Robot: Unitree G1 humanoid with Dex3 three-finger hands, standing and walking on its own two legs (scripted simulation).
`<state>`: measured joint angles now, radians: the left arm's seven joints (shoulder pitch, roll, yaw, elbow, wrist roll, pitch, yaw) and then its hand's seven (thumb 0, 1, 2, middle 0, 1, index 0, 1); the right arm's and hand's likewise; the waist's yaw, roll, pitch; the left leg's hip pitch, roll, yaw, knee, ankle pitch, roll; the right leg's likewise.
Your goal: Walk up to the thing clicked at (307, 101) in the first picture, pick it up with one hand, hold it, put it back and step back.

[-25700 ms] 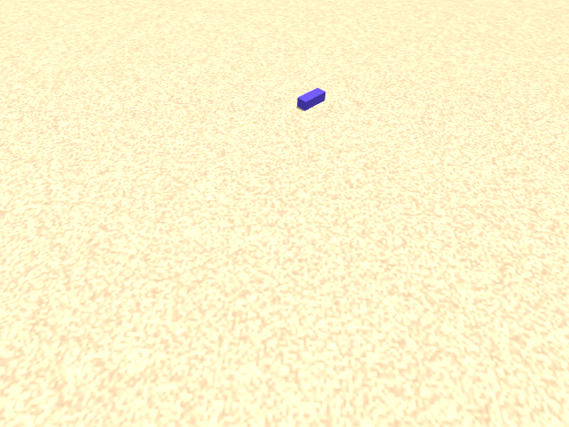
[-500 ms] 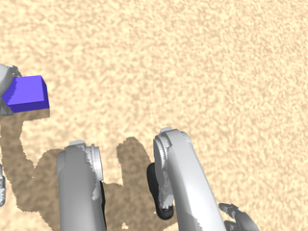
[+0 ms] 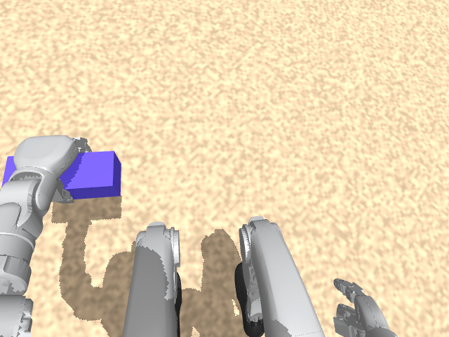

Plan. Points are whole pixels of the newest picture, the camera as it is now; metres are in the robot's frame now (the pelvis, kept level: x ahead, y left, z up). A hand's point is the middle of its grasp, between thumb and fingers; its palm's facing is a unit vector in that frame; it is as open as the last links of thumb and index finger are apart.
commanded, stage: lift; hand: left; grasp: from above
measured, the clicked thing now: (67, 177) +0.41 +0.29 -0.13
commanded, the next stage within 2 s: hold in 0.96 s
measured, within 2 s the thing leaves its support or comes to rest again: neither
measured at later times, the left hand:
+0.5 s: hand (1, 164) +0.35 +0.26 +0.10, palm faces -0.48 -0.08 -0.87, open 9.9 cm
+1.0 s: hand out of the picture +0.37 +0.24 +0.18, palm faces -0.47 -0.10 -0.88, open 10.0 cm
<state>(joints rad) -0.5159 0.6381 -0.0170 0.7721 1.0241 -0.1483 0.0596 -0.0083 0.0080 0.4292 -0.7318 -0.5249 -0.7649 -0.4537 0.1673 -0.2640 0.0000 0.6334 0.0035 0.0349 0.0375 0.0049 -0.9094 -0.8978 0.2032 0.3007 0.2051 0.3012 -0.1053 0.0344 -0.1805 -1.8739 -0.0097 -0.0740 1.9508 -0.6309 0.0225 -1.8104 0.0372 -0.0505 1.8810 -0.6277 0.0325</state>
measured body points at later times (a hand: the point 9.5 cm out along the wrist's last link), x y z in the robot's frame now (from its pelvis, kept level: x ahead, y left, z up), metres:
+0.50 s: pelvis +0.03 +0.00 +0.18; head +0.11 +0.02 +0.62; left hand +0.37 +0.27 +0.15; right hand +0.14 -0.26 +0.06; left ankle +0.09 +0.11 -0.44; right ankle +0.10 -0.13 -0.44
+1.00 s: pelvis +0.07 +0.00 +0.25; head +0.12 +0.01 +0.70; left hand +0.39 +0.25 +0.23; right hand +0.17 -0.26 +0.13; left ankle +0.09 +0.11 -0.44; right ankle +0.10 -0.13 -0.44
